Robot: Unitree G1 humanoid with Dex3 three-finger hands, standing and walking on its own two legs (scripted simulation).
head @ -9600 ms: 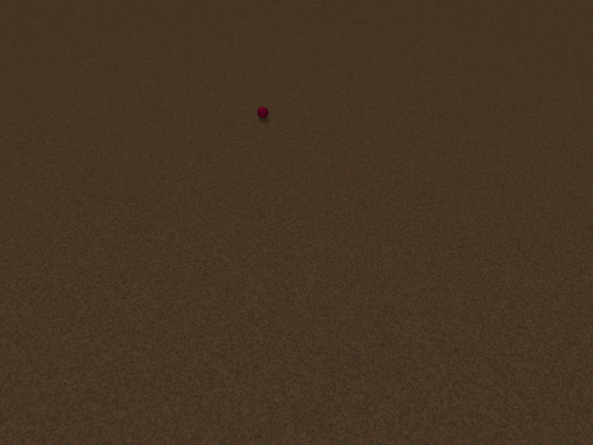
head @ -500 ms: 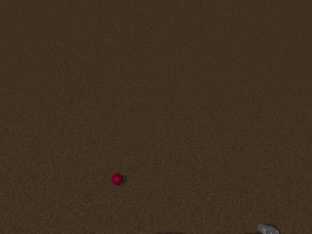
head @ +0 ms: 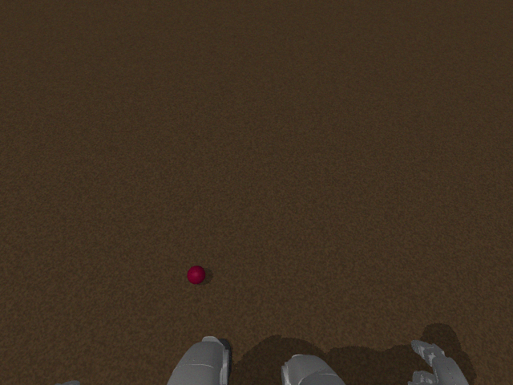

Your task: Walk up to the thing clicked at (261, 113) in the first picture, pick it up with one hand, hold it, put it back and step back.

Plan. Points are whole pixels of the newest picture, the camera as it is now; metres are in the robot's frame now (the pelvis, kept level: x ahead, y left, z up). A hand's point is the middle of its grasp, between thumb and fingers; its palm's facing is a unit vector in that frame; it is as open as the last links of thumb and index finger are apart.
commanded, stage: walk up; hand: left
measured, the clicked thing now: (196, 274) +0.49 +0.23 -0.71
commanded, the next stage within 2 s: none
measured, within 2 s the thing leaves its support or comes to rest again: neither
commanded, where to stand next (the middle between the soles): +0.11 +0.00 m, yaw -1 degrees
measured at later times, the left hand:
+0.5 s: hand out of the picture -0.05 +0.25 -0.11, palm faces +0.03 -0.90 -0.43, open 7.4 cm
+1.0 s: hand out of the picture +0.03 +0.21 -0.13, palm faces +0.01 -0.92 -0.40, open 7.4 cm
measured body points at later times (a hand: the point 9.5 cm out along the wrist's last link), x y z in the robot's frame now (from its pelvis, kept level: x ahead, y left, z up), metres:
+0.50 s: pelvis -0.08 -0.03 +0.02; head -0.05 -0.04 +0.46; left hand -0.05 +0.30 -0.08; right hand -0.04 -0.35 -0.12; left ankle -0.09 +0.11 -0.69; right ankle -0.09 -0.13 -0.71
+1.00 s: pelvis -0.05 -0.05 +0.00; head -0.03 -0.07 +0.45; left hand +0.02 +0.26 -0.10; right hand +0.04 -0.36 -0.13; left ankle -0.08 +0.09 -0.69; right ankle +0.05 -0.17 -0.71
